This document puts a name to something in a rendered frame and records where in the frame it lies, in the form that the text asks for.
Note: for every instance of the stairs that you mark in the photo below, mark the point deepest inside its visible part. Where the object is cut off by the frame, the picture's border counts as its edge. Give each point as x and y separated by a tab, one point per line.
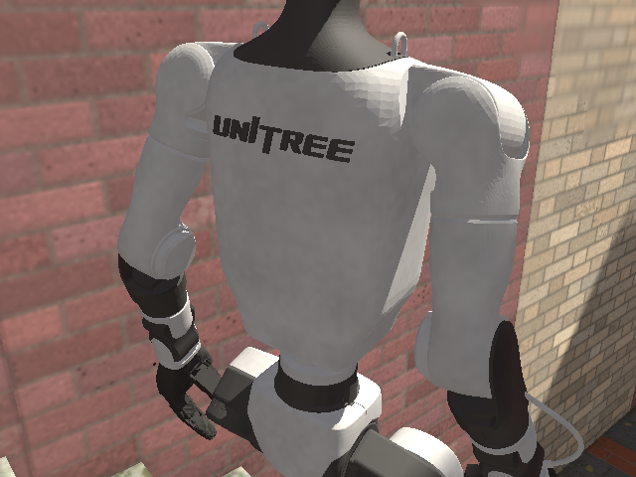
138	470

